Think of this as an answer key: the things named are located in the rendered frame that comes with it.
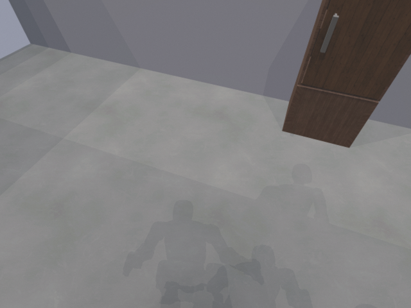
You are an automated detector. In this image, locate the cupboard door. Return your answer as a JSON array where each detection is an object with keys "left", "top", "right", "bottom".
[{"left": 302, "top": 0, "right": 411, "bottom": 99}]

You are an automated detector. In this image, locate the handle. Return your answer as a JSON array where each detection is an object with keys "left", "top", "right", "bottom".
[{"left": 320, "top": 13, "right": 339, "bottom": 53}]

